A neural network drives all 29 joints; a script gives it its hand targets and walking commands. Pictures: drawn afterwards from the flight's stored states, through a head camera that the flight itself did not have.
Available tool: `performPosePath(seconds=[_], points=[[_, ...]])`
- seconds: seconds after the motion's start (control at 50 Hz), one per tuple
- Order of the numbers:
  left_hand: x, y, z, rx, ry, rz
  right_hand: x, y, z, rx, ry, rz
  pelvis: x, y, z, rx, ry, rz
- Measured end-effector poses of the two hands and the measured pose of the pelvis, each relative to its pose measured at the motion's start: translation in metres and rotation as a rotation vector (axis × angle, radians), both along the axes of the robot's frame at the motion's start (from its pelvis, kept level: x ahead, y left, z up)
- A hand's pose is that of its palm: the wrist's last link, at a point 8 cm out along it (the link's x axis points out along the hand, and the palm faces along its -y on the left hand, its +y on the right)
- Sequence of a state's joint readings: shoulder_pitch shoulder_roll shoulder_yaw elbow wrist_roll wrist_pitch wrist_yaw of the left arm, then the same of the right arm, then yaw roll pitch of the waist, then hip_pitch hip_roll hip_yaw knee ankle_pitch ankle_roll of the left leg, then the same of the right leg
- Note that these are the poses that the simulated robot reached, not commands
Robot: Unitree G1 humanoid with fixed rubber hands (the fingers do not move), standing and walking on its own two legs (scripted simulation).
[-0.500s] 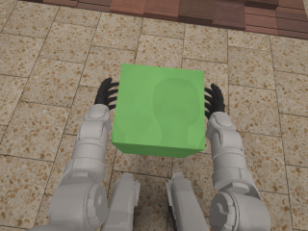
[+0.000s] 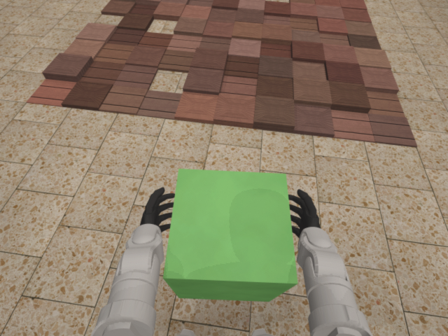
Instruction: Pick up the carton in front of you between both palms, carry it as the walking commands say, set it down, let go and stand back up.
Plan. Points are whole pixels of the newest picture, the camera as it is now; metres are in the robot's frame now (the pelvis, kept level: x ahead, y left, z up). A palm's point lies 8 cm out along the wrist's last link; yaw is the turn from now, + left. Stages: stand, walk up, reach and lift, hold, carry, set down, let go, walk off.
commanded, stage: reach and lift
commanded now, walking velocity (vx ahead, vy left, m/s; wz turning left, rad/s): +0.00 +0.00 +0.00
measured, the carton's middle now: (227, 241) +0.34 -0.01 -0.10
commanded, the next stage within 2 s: hold in 1.36 s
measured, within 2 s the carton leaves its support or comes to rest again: neither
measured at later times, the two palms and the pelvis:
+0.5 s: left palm (133, 222) +0.30 +0.15 +0.08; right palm (329, 219) +0.30 -0.15 +0.08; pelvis +0.01 +0.00 +0.06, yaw +0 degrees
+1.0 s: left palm (131, 214) +0.31 +0.15 +0.09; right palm (330, 212) +0.31 -0.15 +0.09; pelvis +0.01 +0.00 +0.06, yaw +0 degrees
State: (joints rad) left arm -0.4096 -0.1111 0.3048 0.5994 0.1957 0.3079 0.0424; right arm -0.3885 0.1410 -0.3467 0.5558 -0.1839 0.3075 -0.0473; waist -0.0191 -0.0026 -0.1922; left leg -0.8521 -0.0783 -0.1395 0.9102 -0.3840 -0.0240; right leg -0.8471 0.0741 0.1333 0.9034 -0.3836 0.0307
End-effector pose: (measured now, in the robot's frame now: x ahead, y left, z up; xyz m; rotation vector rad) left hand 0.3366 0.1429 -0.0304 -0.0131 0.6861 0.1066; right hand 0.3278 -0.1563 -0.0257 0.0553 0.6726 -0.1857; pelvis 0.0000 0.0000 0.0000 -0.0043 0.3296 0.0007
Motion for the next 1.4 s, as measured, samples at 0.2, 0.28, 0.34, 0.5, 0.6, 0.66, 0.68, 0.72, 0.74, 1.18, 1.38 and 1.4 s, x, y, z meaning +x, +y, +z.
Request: performPosePath(seconds=[0.2, 0.28, 0.34, 0.5, 0.6, 0.66, 0.68, 0.72, 0.74, 1.18, 1.38, 1.4], points=[[-0.018, 0.003, 0.059, 0.004, -0.01, 0.02, -0.012, 0.002, 0.058, -0.009, -0.009, 0.028, 0.017, -0.002, 0.039, 0.004, -0.173, -0.001], [-0.025, 0.003, 0.082, 0.013, -0.02, 0.025, -0.016, 0.002, 0.081, -0.021, -0.019, 0.048, 0.02, -0.003, 0.049, 0.004, -0.244, 0.0], [-0.029, 0.002, 0.096, 0.027, -0.026, 0.018, -0.019, 0.002, 0.095, -0.031, -0.025, 0.058, 0.02, -0.003, 0.053, 0.005, -0.294, -0.001], [-0.037, 0.002, 0.107, 0.041, 0.011, 0.007, -0.027, 0.002, 0.105, -0.045, 0.012, 0.072, 0.01, -0.004, 0.055, 0.004, -0.374, -0.003], [-0.039, 0.003, 0.107, 0.036, 0.009, 0.012, -0.028, 0.003, 0.106, -0.042, 0.01, 0.069, 0.003, -0.004, 0.054, 0.004, -0.385, -0.003], [-0.038, 0.003, 0.109, 0.035, 0.002, 0.014, -0.027, 0.003, 0.108, -0.04, 0.003, 0.067, 0.001, -0.003, 0.054, 0.004, -0.388, -0.003], [-0.037, 0.003, 0.11, 0.034, 0.0, 0.014, -0.027, 0.003, 0.108, -0.04, 0.001, 0.066, 0.001, -0.003, 0.054, 0.004, -0.388, -0.002], [-0.036, 0.003, 0.111, 0.033, -0.003, 0.013, -0.026, 0.003, 0.11, -0.04, -0.002, 0.065, 0.001, -0.003, 0.055, 0.004, -0.389, -0.003], [-0.036, 0.003, 0.112, 0.033, -0.004, 0.013, -0.025, 0.003, 0.111, -0.04, -0.003, 0.064, 0.002, -0.003, 0.055, 0.004, -0.389, -0.003], [-0.029, 0.003, 0.122, 0.059, 0.002, -0.006, -0.02, 0.003, 0.12, -0.064, 0.003, 0.081, 0.02, -0.002, 0.061, 0.004, -0.403, -0.006], [-0.032, 0.003, 0.127, 0.059, -0.003, -0.003, -0.021, 0.002, 0.125, -0.065, -0.002, 0.083, 0.021, -0.003, 0.061, 0.004, -0.417, -0.005], [-0.032, 0.003, 0.128, 0.059, -0.006, -0.003, -0.022, 0.002, 0.127, -0.065, -0.005, 0.082, 0.02, -0.003, 0.062, 0.004, -0.419, -0.005]])
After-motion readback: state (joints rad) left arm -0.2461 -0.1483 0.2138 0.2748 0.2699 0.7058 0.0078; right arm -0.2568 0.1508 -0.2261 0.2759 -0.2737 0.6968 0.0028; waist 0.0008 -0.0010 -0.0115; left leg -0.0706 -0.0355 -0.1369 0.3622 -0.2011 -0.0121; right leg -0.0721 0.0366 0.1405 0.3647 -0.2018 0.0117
